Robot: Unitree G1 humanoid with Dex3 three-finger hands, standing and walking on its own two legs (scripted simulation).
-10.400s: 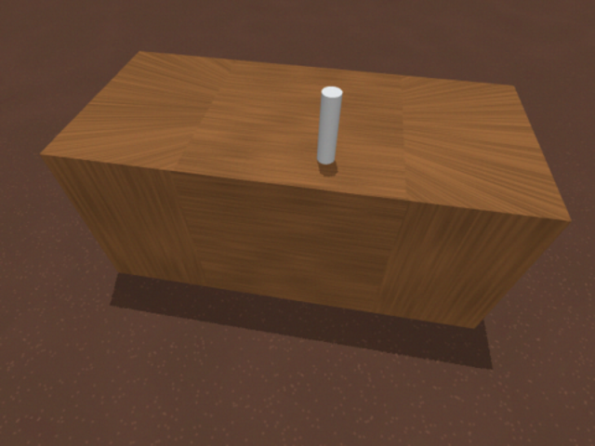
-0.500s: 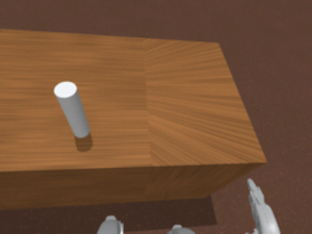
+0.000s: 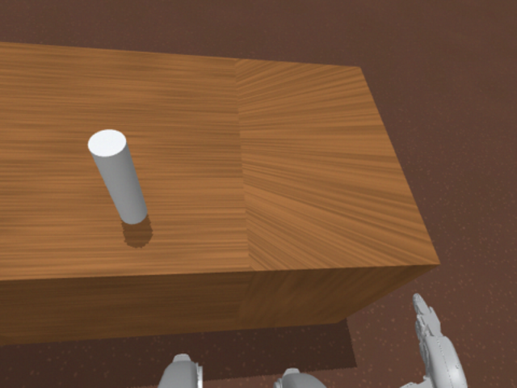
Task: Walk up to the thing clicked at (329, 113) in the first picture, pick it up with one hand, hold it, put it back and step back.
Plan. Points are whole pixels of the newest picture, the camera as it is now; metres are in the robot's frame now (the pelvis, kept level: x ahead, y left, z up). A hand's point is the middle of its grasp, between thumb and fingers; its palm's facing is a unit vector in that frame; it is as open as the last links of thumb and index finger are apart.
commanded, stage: approach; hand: left
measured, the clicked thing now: (122, 183) +0.44 +0.21 +0.00
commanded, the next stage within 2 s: close in in 0.30 s
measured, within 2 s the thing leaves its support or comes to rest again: neither
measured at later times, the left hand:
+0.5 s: hand (74, 215) +0.39 +0.28 -0.04, palm faces +0.13 -0.99 +0.08, open 17.6 cm
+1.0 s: hand (115, 209) +0.41 +0.22 -0.04, palm faces +0.18 -0.98 +0.02, open 17.3 cm
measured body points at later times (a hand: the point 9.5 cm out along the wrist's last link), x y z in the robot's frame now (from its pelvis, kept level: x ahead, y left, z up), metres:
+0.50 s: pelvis -0.02 +0.00 -0.03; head +0.11 +0.07 +0.40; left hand +0.38 +0.33 -0.04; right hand +0.15 -0.26 -0.02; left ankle +0.03 +0.11 -0.67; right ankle -0.02 -0.15 -0.67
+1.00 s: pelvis -0.02 -0.01 -0.04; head +0.10 +0.03 +0.39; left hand +0.39 +0.27 -0.04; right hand +0.14 -0.26 -0.04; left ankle +0.03 +0.11 -0.67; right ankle -0.02 -0.15 -0.67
